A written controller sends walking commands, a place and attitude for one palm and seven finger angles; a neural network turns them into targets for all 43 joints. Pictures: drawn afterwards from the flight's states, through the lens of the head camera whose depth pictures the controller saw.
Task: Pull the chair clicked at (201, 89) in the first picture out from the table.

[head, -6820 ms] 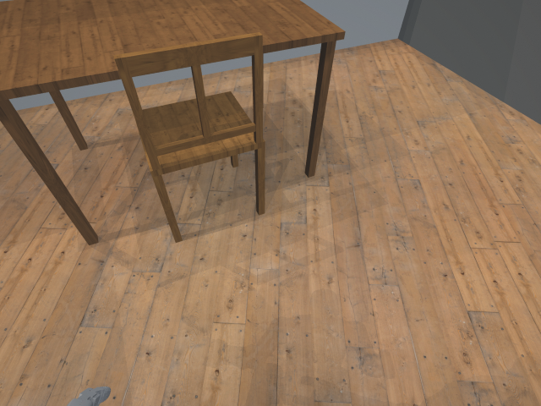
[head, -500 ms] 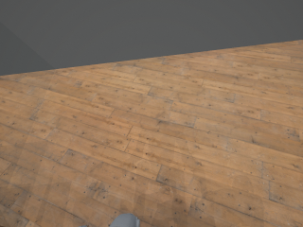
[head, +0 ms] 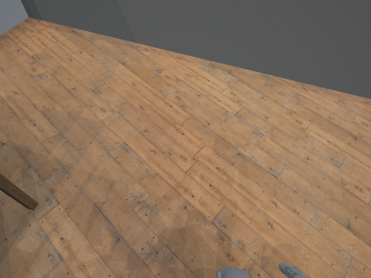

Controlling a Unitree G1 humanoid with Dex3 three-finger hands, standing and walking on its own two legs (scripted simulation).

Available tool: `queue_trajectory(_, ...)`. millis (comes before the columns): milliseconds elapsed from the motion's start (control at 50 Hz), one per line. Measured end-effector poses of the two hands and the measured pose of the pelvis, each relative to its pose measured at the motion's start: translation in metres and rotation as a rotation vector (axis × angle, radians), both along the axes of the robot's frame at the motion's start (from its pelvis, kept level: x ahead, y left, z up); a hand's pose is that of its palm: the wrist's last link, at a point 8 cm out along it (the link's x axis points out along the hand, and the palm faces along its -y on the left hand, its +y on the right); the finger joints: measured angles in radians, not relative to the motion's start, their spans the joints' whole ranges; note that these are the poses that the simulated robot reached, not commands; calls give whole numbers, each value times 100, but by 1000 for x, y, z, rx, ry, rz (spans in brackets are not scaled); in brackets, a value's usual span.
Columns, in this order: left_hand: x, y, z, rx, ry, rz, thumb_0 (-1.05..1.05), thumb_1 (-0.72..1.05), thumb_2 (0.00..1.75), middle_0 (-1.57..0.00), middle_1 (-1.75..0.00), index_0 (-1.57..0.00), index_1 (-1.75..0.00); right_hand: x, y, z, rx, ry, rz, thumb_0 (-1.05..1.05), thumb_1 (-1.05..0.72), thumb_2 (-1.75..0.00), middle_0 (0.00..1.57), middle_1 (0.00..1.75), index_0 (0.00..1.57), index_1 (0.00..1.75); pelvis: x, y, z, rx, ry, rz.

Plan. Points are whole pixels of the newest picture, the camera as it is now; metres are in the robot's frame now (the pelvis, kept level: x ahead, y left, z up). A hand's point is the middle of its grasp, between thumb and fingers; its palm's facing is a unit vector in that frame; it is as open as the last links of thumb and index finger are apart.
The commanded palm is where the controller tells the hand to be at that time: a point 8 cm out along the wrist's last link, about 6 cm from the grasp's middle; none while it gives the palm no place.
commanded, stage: turn to face it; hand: left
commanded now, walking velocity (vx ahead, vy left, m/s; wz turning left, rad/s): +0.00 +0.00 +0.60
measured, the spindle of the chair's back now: out of the picture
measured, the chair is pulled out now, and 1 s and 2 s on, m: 0.00 0.00 0.00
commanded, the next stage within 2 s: none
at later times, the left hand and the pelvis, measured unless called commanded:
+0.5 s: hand out of the picture +0.11 +0.16 -0.12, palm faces +0.27 -0.91 -0.31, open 7.4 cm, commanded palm none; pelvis +0.03 -0.06 +0.00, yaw +19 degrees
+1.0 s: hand out of the picture -0.11 +0.18 -0.19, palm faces +0.63 -0.73 -0.25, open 7.4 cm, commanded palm none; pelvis +0.01 -0.02 -0.01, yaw +36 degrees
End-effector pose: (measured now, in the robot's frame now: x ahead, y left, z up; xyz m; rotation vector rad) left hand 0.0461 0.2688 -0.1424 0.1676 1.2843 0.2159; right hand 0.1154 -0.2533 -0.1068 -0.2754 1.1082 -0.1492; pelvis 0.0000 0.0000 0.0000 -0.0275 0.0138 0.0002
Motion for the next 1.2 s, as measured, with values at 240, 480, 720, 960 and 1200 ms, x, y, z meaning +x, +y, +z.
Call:
queue_trajectory(240,72,-14,28,31,-209,25,1,91,90,-20,-30,-20,-30,-25,-8,-16,37,140,22,1,-91,-90,20,30,21,30,16,-17,3,12,9,139)
queue_trajectory(480,50,-65,52,107,-247,124,1,91,90,-20,-30,-20,-30,-4,-59,-49,78,243,110,1,-91,-90,20,30,20,30,30,-61,0,70,-9,309)
queue_trajectory(720,-74,-87,32,64,-59,395,1,90,90,-20,-30,-20,-30,81,-27,-36,48,188,351,1,-91,-90,20,30,20,30,27,-62,3,76,-13,471)
queue_trajectory(960,-190,-65,-14,-20,96,648,1,91,90,-20,-30,-20,-30,149,97,-6,5,-35,640,1,-91,-90,20,30,20,30,8,-20,-13,23,-14,612)
queue_trajectory(1200,-157,-28,15,45,-107,705,1,91,90,-20,-30,-20,-30,123,116,0,10,46,701,1,-91,-90,20,30,21,30,7,-11,6,-1,-15,749)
